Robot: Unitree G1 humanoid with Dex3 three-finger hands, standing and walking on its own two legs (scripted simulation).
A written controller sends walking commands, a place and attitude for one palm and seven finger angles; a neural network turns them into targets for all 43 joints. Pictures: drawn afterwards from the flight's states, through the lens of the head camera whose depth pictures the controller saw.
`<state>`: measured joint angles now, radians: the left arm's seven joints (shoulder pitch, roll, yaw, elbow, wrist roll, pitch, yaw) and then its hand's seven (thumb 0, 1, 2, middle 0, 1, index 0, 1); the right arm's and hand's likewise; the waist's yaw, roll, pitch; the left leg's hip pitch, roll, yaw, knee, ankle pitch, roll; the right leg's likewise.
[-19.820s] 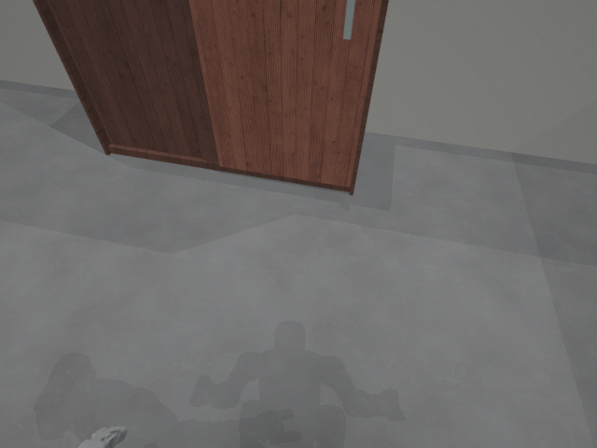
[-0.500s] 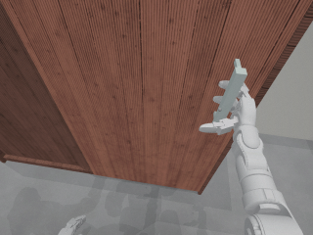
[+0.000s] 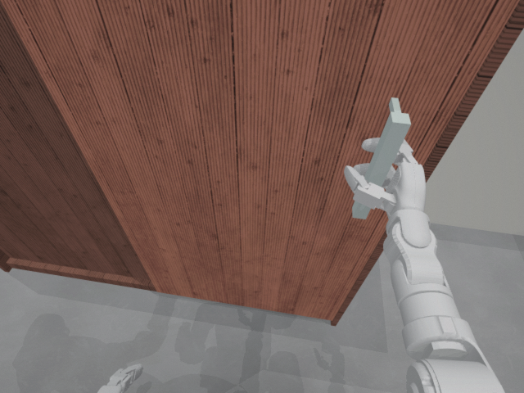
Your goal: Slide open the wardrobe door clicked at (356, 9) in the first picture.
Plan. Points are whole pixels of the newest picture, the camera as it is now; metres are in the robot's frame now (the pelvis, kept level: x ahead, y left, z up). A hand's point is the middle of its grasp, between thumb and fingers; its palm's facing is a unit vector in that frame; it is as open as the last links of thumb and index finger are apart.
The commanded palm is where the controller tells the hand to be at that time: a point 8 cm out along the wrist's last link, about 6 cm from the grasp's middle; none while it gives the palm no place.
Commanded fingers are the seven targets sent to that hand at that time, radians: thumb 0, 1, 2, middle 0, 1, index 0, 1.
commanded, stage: grip the handle and tug to test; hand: right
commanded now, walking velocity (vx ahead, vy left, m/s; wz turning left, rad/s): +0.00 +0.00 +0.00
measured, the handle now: (375, 163) +0.47 -0.13 +0.11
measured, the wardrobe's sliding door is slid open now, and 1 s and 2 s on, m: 0.00 0.00 0.00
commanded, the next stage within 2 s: tug the door sideways, standing still in 0.86 s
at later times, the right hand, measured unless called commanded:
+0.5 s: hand (364, 182) +0.42 -0.11 +0.12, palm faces +0.06 +1.00 +0.00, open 5.8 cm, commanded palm +0.37 -0.16 +0.12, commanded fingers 0.00 -0.90 -0.90 0.45 1.40 0.45 1.40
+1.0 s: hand (365, 186) +0.41 -0.11 +0.12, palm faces +0.04 +1.00 +0.01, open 6.2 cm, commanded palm +0.37 -0.15 +0.12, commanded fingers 0.00 -0.90 -0.90 0.45 1.40 0.45 1.40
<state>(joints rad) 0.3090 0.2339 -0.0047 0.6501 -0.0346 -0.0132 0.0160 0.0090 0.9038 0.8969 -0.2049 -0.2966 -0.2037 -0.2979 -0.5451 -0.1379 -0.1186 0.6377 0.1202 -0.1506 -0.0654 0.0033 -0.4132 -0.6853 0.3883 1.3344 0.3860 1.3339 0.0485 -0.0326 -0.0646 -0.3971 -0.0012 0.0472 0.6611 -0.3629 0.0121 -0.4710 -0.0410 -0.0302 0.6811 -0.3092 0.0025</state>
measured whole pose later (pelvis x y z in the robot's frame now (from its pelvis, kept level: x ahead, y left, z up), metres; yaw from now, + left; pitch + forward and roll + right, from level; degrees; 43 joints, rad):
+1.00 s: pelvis +0.06 +0.01 +0.01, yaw +2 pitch +6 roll +0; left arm 0.27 0.23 0.00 0.55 -0.03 0.03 0.00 0.01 0.90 0.90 -0.20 -0.30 -0.20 -0.30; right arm -0.15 -0.12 -0.09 0.12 0.15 0.03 -0.05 0.03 -0.74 -0.75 0.24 1.36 0.25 1.35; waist 0.03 -0.03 -0.08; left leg -0.27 -0.01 0.02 0.58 -0.37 0.01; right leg -0.32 -0.05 -0.06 0.58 -0.34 0.01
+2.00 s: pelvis +0.02 +0.03 -0.01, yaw -4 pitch +0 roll +1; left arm 0.27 0.21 -0.03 0.69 -0.04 0.08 0.12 0.01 0.90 0.90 -0.21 -0.30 -0.20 -0.30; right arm -0.54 -0.16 0.02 0.58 0.13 -0.09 -0.14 -0.01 -0.69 -0.82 0.37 1.34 0.27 1.40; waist 0.01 -0.07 0.03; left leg -0.26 -0.06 0.05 0.68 -0.41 0.05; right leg -0.38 -0.05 0.06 0.77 -0.38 0.00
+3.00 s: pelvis +0.14 +0.25 +0.02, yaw -8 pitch -3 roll +4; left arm 0.17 0.20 0.02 0.55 -0.03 -0.12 0.00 0.01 0.90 0.90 -0.20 -0.30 -0.20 -0.30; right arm -0.21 -0.20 -0.18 -0.02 0.11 -0.07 -0.18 -0.01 -0.67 -0.85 0.40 1.40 0.19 1.40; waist -0.14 -0.07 0.30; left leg -0.36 0.02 0.06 0.74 -0.33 -0.03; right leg -0.12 -0.28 -0.08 0.47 -0.28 0.15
